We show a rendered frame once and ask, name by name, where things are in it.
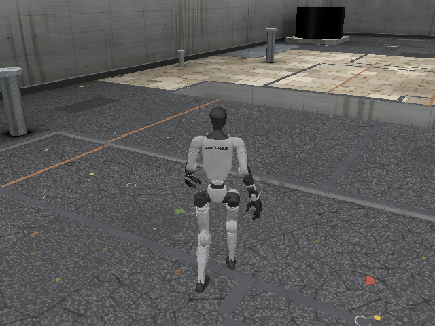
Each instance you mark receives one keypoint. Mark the right robot forearm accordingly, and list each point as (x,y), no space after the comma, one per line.
(251,188)

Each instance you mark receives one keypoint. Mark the left robot shin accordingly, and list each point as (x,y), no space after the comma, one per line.
(202,254)

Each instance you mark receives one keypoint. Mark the left robot upper arm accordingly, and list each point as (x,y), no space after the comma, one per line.
(193,152)

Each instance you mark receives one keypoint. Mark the right robot upper arm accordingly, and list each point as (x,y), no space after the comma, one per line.
(239,144)

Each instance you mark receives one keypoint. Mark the right robot thigh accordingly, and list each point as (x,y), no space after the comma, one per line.
(232,205)

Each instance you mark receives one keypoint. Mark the left robot forearm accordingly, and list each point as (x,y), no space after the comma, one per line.
(188,174)

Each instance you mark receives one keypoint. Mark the left robot hand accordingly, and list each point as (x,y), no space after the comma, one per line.
(191,184)

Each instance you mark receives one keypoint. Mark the right robot hand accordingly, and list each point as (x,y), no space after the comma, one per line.
(258,206)

